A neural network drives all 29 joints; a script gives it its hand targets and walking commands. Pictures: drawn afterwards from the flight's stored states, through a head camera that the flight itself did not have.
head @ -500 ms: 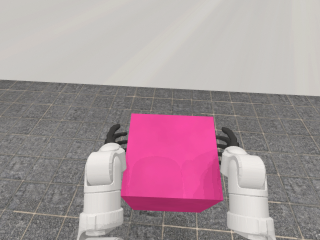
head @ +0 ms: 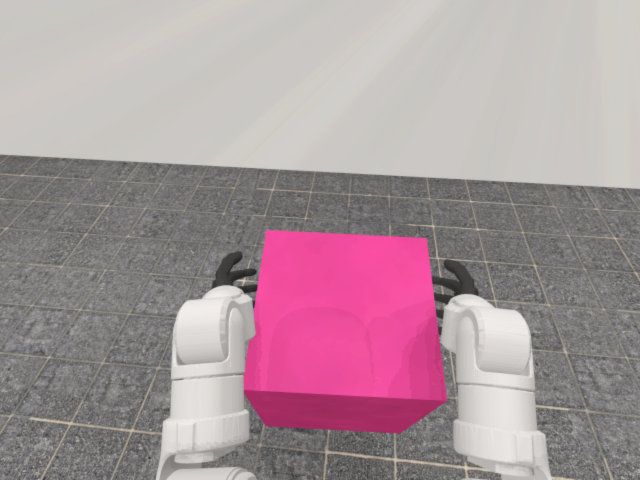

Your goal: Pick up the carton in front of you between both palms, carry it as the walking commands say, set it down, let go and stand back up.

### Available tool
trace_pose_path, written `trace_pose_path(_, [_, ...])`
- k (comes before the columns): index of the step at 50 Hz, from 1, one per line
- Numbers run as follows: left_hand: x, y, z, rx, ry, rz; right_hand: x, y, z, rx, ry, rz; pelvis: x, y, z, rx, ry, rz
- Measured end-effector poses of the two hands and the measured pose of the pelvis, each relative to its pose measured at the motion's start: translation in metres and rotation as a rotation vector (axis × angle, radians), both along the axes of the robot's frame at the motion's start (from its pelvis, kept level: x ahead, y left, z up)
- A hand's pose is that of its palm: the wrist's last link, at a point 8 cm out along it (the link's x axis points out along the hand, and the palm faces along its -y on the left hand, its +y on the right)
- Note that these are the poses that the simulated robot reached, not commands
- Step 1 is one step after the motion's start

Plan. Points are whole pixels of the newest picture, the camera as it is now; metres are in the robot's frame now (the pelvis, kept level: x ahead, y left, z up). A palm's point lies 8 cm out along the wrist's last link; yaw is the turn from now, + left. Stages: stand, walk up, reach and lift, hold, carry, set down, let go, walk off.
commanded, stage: carry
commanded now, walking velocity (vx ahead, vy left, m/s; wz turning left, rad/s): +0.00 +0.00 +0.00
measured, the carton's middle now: (339, 340) +0.31 +0.01 -0.02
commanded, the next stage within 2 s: hold in 1.78 s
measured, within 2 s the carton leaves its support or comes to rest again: neither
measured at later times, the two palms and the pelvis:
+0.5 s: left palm (231, 354) +0.25 +0.14 +0.05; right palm (467, 360) +0.25 -0.15 +0.04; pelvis -0.03 -0.01 +0.00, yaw +0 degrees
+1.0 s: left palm (229, 350) +0.26 +0.14 +0.05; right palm (474, 355) +0.26 -0.16 +0.05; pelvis -0.03 -0.01 +0.00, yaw +1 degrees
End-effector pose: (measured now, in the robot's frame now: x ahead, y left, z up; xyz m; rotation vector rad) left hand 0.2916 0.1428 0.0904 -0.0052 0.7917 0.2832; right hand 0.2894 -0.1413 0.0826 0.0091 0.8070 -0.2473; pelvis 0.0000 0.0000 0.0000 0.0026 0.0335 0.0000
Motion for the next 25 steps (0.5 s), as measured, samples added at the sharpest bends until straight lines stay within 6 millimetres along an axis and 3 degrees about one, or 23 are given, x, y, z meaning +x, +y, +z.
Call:
trace_pose_path(10, [-0.017, -0.004, -0.002, 0.018, -0.014, -0.026, -0.014, -0.004, 0.003, -0.041, -0.014, 0.031, -0.008, -0.006, 0.002, 0.002, -0.012, 0.003])
trace_pose_path(25, [-0.039, -0.006, -0.044, 0.059, 0.002, -0.080, -0.038, -0.007, -0.039, -0.080, 0.000, 0.076, -0.032, -0.009, 0.004, 0.005, -0.003, 0.004])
